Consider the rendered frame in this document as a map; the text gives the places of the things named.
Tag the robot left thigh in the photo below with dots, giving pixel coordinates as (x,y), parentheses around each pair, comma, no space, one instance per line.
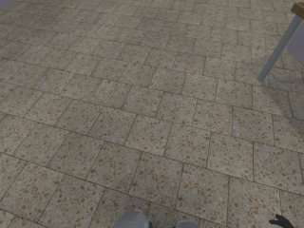
(132,219)

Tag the right robot hand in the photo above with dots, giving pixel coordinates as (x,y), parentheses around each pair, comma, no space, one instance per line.
(282,222)

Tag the table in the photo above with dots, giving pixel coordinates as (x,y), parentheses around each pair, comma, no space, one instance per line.
(298,10)

